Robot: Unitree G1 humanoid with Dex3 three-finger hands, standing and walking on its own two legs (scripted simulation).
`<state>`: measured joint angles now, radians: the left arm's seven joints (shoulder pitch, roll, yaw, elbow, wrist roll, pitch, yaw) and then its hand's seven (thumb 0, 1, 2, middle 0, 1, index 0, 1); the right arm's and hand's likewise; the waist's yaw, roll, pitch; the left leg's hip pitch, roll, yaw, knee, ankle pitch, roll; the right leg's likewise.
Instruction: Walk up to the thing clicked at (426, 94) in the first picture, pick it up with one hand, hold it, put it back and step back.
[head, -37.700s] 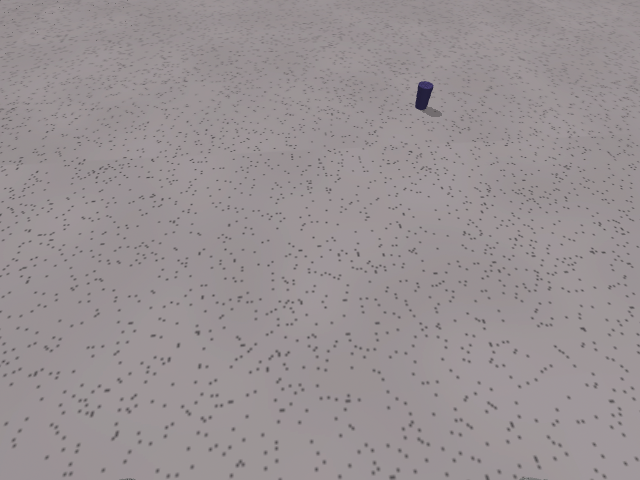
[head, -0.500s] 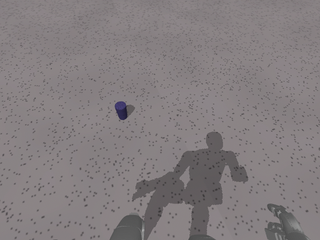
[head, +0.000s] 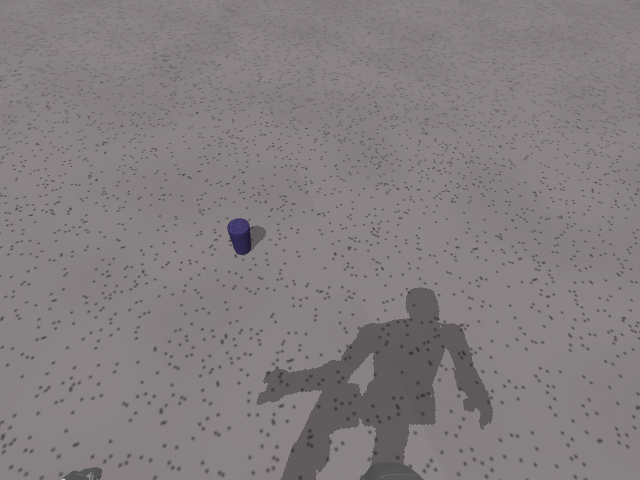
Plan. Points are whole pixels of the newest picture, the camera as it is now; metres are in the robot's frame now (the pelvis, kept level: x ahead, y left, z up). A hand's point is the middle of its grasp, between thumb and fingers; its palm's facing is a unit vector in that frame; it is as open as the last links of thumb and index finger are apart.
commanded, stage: step back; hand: left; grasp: from above
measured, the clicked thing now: (240, 237) +1.01 +0.28 -0.70
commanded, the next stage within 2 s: stand in 0.56 s
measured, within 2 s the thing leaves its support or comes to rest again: neither
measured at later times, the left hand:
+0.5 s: hand out of the picture +0.13 +0.27 -0.16, palm faces +0.06 -0.93 -0.35, open 7.4 cm
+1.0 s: hand out of the picture +0.12 +0.26 -0.15, palm faces +0.00 -0.95 -0.32, open 7.4 cm
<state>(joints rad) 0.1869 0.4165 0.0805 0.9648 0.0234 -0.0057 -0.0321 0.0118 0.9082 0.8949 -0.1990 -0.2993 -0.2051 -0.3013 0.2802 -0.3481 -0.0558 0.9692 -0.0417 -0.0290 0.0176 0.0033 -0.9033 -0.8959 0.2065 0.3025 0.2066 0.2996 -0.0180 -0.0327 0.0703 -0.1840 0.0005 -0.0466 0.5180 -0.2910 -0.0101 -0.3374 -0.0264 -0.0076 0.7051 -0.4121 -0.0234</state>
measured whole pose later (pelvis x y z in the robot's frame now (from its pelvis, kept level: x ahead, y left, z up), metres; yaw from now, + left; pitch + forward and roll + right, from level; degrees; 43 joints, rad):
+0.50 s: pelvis +0.06 +0.00 +0.00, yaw +2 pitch -2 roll +0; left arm 0.11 0.37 0.04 1.04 0.00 -0.02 0.00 0.01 0.91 0.89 -0.20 -0.30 -0.21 -0.30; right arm 0.14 -0.34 -0.03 1.05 -0.02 0.00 0.00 0.00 -0.91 -0.90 0.20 0.30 0.20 0.30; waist 0.02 -0.01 0.09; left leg -0.25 0.02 -0.01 0.58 -0.30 -0.01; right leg -0.21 -0.03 -0.05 0.56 -0.32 0.02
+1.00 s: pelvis +0.05 +0.01 +0.01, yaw +2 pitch -3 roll +0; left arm 0.09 0.35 0.00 1.14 0.01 -0.02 -0.01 0.01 0.91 0.89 -0.20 -0.30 -0.21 -0.30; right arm 0.05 -0.33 -0.01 1.13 -0.01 -0.01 0.02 0.00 -0.91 -0.90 0.20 0.30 0.20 0.30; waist 0.01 -0.02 0.06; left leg -0.12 0.01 0.01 0.33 -0.16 -0.01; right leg -0.10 -0.04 -0.03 0.32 -0.17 0.03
